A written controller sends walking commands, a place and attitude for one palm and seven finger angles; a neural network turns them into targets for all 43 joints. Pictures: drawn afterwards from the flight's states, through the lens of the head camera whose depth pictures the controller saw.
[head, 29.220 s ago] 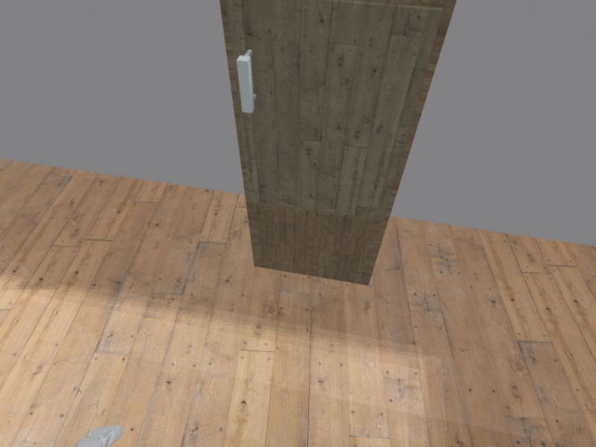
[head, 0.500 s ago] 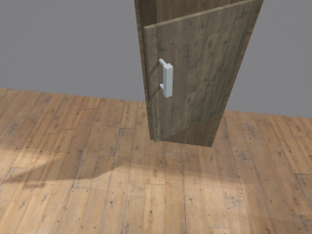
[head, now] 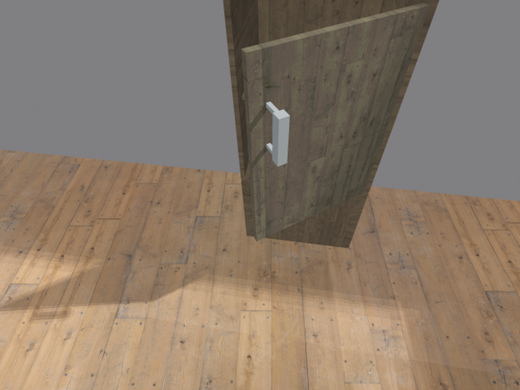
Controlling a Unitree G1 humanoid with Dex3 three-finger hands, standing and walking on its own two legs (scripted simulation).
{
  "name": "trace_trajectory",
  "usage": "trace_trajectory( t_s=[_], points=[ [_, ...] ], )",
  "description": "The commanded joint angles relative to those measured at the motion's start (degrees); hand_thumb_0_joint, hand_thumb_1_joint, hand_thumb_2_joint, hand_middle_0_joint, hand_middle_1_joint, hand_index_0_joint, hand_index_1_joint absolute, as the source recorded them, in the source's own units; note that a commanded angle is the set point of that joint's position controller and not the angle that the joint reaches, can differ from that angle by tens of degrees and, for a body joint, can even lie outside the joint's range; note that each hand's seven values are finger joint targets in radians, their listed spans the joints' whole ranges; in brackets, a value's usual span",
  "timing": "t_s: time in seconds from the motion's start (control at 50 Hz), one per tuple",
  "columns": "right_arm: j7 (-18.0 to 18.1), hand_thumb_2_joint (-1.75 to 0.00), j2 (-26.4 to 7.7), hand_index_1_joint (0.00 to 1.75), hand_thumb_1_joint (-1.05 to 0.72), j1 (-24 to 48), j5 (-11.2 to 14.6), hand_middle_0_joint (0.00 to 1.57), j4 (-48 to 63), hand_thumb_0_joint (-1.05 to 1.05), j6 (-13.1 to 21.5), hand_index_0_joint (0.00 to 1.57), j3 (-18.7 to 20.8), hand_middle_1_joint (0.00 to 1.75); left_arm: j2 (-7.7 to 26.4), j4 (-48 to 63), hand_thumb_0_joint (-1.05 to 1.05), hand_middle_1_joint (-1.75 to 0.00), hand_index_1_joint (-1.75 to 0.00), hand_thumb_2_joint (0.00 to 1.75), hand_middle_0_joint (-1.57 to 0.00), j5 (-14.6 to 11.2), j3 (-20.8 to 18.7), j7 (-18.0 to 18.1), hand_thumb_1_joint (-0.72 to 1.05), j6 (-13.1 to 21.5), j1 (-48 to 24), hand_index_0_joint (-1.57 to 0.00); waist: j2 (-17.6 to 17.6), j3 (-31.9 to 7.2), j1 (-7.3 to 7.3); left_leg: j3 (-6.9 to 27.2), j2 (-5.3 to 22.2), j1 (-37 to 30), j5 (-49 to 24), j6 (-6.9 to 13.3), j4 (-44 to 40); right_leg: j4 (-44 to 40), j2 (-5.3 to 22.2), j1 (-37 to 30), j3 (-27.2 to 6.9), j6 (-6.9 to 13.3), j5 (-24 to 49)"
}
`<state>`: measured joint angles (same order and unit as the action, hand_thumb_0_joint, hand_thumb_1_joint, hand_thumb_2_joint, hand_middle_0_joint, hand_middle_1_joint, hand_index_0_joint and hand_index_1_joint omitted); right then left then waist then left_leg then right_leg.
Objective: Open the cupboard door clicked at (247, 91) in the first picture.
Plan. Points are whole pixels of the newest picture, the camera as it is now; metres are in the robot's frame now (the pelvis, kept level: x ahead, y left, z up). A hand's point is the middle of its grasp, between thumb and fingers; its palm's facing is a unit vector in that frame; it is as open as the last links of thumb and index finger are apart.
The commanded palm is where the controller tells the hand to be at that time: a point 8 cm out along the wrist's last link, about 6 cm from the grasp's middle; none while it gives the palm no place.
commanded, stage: look to check the result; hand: left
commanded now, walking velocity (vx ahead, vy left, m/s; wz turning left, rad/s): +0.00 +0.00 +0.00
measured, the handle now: (275, 133) +0.59 +0.00 +0.06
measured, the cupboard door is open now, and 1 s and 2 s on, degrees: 37 37 37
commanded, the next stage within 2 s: walk to a spot facing it in 0.60 s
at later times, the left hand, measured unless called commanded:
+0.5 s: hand out of the picture +0.02 +0.17 -0.17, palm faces +0.04 -0.97 -0.22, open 7.4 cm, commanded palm none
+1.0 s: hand out of the picture +0.05 +0.18 -0.18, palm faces -0.04 -0.97 -0.22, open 7.4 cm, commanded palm none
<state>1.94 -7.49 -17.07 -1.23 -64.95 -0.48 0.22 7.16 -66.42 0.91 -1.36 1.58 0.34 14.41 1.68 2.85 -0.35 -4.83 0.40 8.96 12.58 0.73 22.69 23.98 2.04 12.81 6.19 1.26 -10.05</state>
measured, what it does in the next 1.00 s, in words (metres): stands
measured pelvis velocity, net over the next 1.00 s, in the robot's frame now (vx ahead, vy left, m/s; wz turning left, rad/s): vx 0.01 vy -0.01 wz -0.08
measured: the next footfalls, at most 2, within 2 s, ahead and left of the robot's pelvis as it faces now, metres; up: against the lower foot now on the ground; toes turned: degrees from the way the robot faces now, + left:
left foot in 1.66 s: +0.14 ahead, +0.08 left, +0.00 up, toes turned -29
right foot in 1.98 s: +0.00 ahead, -0.17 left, +0.00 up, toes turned -42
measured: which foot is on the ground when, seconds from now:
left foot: down 0.00-1.00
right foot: down 0.00-1.00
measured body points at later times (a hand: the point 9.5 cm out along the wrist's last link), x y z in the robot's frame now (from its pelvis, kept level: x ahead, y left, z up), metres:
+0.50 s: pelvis +0.01 -0.01 +0.00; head +0.03 -0.02 +0.45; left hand +0.02 +0.22 -0.15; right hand +0.01 -0.23 -0.17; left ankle +0.00 +0.11 -0.74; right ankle +0.03 -0.10 -0.74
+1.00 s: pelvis +0.01 -0.01 -0.01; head +0.05 -0.02 +0.44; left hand +0.06 +0.23 -0.16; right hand +0.03 -0.25 -0.17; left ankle +0.00 +0.11 -0.74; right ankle +0.03 -0.10 -0.74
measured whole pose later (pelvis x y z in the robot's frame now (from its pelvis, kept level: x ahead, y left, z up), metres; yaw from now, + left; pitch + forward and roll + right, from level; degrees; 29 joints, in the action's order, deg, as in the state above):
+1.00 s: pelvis +0.01 -0.01 -0.01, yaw -5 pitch +0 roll +0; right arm 2.6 -10.3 -11.2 -1.1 -60.9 -1.9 2.1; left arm 9.9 -62.6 1.4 -3.8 0.5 -2.1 11.1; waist 0.9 4.9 0.0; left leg -8.5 3.8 10.9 17.4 -0.5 28.5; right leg 28.0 -1.2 16.0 2.6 2.5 -12.3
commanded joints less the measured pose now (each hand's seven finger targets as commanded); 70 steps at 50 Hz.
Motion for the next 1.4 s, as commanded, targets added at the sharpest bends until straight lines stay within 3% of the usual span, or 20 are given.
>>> trace_trajectory(
  t_s=[0.0,0.32,0.7,0.74,0.8,0.92,0.96,1.0,1.02,1.04,1.08,1.1,1.18,1.22,1.24,1.26,1.28,1.3,1.34,1.38],
  points=[
    [0.07,-0.90,-4.75,0.30,-0.90,-4.56,-0.16,0.20,0.90,0.00,0.69,0.20,0.57,0.30,6.74,1.71,0.00,-0.30,-0.30,0.90,-0.20,-0.19,-1.09,0.51,0.90,0.77,2.70,-0.20,-0.82,0.75,-0.31,5.90,5.75,3.65,-1.75,0.91,-5.70,-4.81,4.91,-1.80,-6.03,1.24,-0.22],
    [-0.06,-0.90,-6.11,0.30,-0.90,-3.05,-0.16,0.20,0.66,0.00,0.63,0.20,0.75,0.30,8.20,1.93,0.00,-0.30,-0.30,0.90,-0.20,-0.24,-1.23,0.44,0.90,1.13,1.77,-0.20,-2.41,0.97,-0.39,5.48,5.31,2.29,-2.40,0.80,-5.12,-6.58,5.49,-1.69,-6.56,1.51,-1.18],
    [-0.03,-0.90,-9.10,0.30,-0.90,0.31,-0.10,0.20,0.79,0.00,0.98,0.20,0.81,0.30,10.79,2.36,0.00,-0.30,-0.30,0.90,-0.20,-0.36,-1.29,0.28,0.90,1.73,-1.10,-0.20,-1.40,-1.65,-0.36,5.60,6.14,0.04,-7.33,0.46,-5.62,-6.59,5.71,-5.28,-6.27,1.52,6.89],
    [0.23,-0.90,-6.93,0.30,-0.90,-0.45,-0.14,0.20,0.61,0.00,0.50,0.20,0.59,0.30,8.88,2.29,0.00,-0.30,-0.30,0.90,-0.20,-0.35,-1.19,0.43,0.90,1.10,-0.17,-0.20,-1.59,-1.71,-0.44,4.28,6.36,-0.92,-7.74,0.01,-4.12,-5.71,5.83,-4.02,-7.22,1.33,10.27],
    [0.68,-0.90,-7.86,0.30,-0.90,-0.90,-0.12,0.20,1.45,0.00,-0.37,0.20,1.44,0.30,10.56,3.51,0.00,-0.30,-0.30,0.90,-0.20,-0.10,-2.35,0.28,0.90,0.04,-1.02,-0.20,-2.94,-1.20,-0.65,1.85,6.59,0.18,-5.06,-0.36,-1.03,-3.70,6.17,-2.62,-9.06,1.96,12.77],
    [0.94,-0.90,-8.83,0.30,-0.90,-0.05,-0.05,0.20,5.02,0.00,-1.37,0.20,3.06,0.30,12.65,7.26,0.00,-0.30,-0.30,0.90,-0.20,0.37,-4.25,-0.52,0.90,-1.76,-3.04,-0.20,-5.75,-0.39,-1.01,-0.86,6.10,1.37,3.32,-0.31,4.32,-3.52,6.71,3.84,-14.47,3.89,5.91],
    [0.98,-0.90,-9.43,0.30,-0.90,0.08,-0.07,0.20,6.07,0.00,-1.17,0.20,3.47,0.30,11.99,8.34,0.00,-0.30,-0.30,0.90,-0.20,0.38,-4.51,-0.70,0.90,-1.86,-3.38,-0.20,-2.34,-1.73,-0.96,0.12,7.61,-0.36,3.09,0.47,3.31,-1.59,5.00,5.87,-14.39,3.32,4.97],
    [1.18,-0.90,-11.53,0.30,-0.90,-0.06,-0.42,0.20,7.05,0.00,-0.72,0.20,3.96,0.30,10.76,10.11,0.00,-0.30,-0.30,0.90,-0.20,0.36,-4.45,-1.19,0.90,-2.05,-4.58,-0.20,3.40,-2.10,-1.32,4.94,13.09,-2.49,0.41,2.59,-1.39,6.67,0.73,9.85,-10.79,1.57,5.63],
    [1.36,-0.90,-13.31,0.30,-0.90,0.09,-0.65,0.20,7.57,0.00,-0.51,0.20,4.39,0.30,9.81,10.97,0.00,-0.30,-0.30,0.90,-0.20,0.37,-4.45,-1.53,0.90,-2.27,-4.71,-0.20,8.70,-2.54,-1.20,8.78,18.16,-2.92,-1.84,5.07,-4.86,14.98,-1.66,11.77,-7.22,0.54,0.40],
    [1.48,-0.90,-13.96,0.30,-0.90,0.26,-0.92,0.20,7.95,0.00,-0.21,0.20,4.69,0.30,9.52,11.87,0.00,-0.30,-0.30,0.90,-0.20,0.46,-4.51,-1.76,0.90,-2.72,-5.65,-0.20,11.30,-1.95,-1.32,11.62,23.13,-3.21,-7.67,8.41,-7.58,26.03,-2.78,14.84,-5.18,-0.25,-14.22],
    [1.68,-0.90,-13.46,0.30,-0.90,0.95,-1.16,0.20,8.97,0.00,0.16,0.20,4.24,0.30,9.70,12.87,0.00,-0.30,-0.30,0.90,-0.20,0.50,-5.15,-1.97,0.90,-3.35,-6.19,-0.20,8.77,-0.66,-0.64,10.37,25.11,-3.40,-14.20,10.92,-7.04,36.83,-0.85,19.34,-8.00,-0.98,-19.51],
    [1.58,-0.90,-13.36,0.30,-0.90,2.53,-1.30,0.20,9.77,0.00,0.44,0.20,4.27,0.30,9.00,13.27,0.00,-0.30,-0.30,0.90,-0.20,0.38,-5.13,-2.27,0.90,-3.14,-6.57,-0.20,6.13,-0.26,0.32,7.70,23.91,-3.04,-17.95,10.26,-5.13,35.29,0.25,18.77,-8.31,-1.14,-18.88],
    [0.93,-0.90,-15.25,0.30,-0.90,4.87,-1.53,0.20,11.31,0.00,0.07,0.20,4.73,0.30,7.98,13.92,0.00,-0.30,-0.30,0.90,-0.20,0.17,-4.57,-2.86,0.90,-2.67,-3.77,-0.20,6.20,-2.19,1.41,-0.53,20.67,-1.88,-19.69,5.47,1.32,20.71,0.10,8.37,-3.37,-1.25,-15.75],
    [0.54,-0.90,-15.71,0.30,-0.90,6.50,-0.75,0.20,12.17,0.00,-0.35,0.20,5.12,0.30,10.12,12.58,0.00,-0.30,-0.30,0.90,-0.20,0.31,-5.27,-2.69,0.90,-2.14,1.97,-0.20,0.85,-4.20,4.31,-4.60,16.64,1.55,-14.13,1.59,12.06,6.57,-1.03,-1.34,-3.32,-0.42,-1.31],
    [0.20,-0.90,-12.76,0.30,-0.90,7.20,0.19,0.20,13.98,0.00,-0.73,0.20,5.04,0.30,15.85,12.05,0.00,-0.30,-0.30,0.90,-0.20,0.88,-6.39,-1.88,0.90,-1.31,4.99,-0.20,-15.42,-5.18,5.52,-8.02,8.81,11.15,1.48,-2.04,25.42,-3.49,8.17,-7.72,-20.63,3.51,13.88],
    [-0.28,-0.90,-10.02,0.30,-0.90,8.81,0.57,0.20,16.85,0.00,-1.14,0.20,4.33,0.30,21.28,12.24,0.00,-0.30,-0.30,0.90,-0.20,0.54,-7.32,-0.92,0.90,-1.00,5.62,-0.20,-23.54,-4.16,5.89,-3.93,2.13,21.02,25.31,-3.94,38.57,-6.48,18.97,-8.56,-36.36,10.35,28.60],
    [-0.34,-0.90,-10.84,0.30,-0.90,9.51,0.66,0.20,16.47,0.00,-1.77,0.20,4.29,0.30,21.20,12.49,0.00,-0.30,-0.30,0.90,-0.20,0.01,-7.13,-0.42,0.90,-1.11,5.61,-0.20,-17.86,-2.87,5.54,3.16,3.73,22.75,24.60,-3.18,44.69,-6.71,18.77,-6.46,-36.11,13.19,19.76],
    [-0.84,-0.90,-9.76,0.30,-0.90,11.98,0.60,0.20,17.15,0.00,-1.50,0.20,4.29,0.30,19.59,13.65,0.00,-0.30,-0.30,0.90,-0.20,0.01,-6.92,-0.25,0.90,-1.30,2.64,-0.20,-11.98,0.70,4.49,4.49,4.65,25.58,21.34,-3.11,44.89,-7.03,16.76,-3.13,-35.95,14.03,11.21],
    [-0.43,-0.90,-10.39,0.30,-0.90,11.76,0.41,0.20,16.72,0.00,-1.30,0.20,4.25,0.30,16.63,14.90,0.00,-0.30,-0.30,0.90,-0.20,0.45,-6.21,0.40,0.90,-0.96,-0.84,-0.20,-12.89,-3.50,1.96,5.94,4.52,24.65,16.35,-3.73,43.95,-2.47,11.94,-5.82,-31.23,11.62,21.19],
    [-0.42,-0.90,-9.28,0.30,-0.90,10.89,0.76,0.20,16.49,0.00,-1.13,0.20,3.95,0.30,16.08,15.39,0.00,-0.30,-0.30,0.90,-0.20,0.48,-6.16,0.56,0.90,-0.72,-0.31,-0.20,-9.20,-8.86,1.65,4.88,3.36,20.75,15.07,-4.07,38.68,-0.40,10.28,-9.06,-28.32,10.94,27.59]
  ],
)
